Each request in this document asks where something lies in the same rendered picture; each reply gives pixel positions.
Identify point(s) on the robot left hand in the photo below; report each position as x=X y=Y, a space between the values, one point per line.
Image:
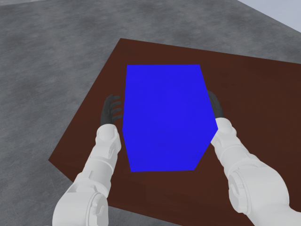
x=107 y=112

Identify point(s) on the robot right hand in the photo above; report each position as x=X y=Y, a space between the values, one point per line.
x=217 y=109

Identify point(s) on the robot right forearm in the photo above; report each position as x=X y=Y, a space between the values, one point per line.
x=231 y=152

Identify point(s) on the pedestal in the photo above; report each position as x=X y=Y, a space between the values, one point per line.
x=260 y=97

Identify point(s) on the carton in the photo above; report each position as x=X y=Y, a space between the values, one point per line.
x=168 y=120

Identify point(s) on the left robot upper arm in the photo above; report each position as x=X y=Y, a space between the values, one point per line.
x=82 y=209

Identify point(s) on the right robot upper arm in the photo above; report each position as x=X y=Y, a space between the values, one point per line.
x=260 y=194

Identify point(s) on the robot left forearm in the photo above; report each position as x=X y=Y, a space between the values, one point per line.
x=100 y=165

